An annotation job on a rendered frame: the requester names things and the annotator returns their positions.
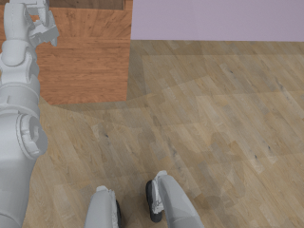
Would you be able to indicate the cabinet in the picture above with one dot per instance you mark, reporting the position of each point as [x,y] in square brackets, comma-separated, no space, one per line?
[91,60]

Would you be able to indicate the robot left upper arm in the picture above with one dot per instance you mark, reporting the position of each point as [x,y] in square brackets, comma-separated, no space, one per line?
[22,141]

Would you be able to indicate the right robot foot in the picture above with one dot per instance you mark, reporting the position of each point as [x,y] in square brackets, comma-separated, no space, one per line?
[155,217]

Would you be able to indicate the robot left forearm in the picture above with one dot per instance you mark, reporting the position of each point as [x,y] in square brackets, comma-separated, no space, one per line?
[19,84]

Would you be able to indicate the drawer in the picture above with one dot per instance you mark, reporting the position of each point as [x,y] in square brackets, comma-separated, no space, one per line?
[82,4]

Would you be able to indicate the right robot shin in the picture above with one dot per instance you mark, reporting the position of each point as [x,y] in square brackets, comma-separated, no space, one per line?
[157,206]

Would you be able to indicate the robot left hand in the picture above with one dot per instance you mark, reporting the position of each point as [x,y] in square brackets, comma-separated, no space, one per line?
[19,25]

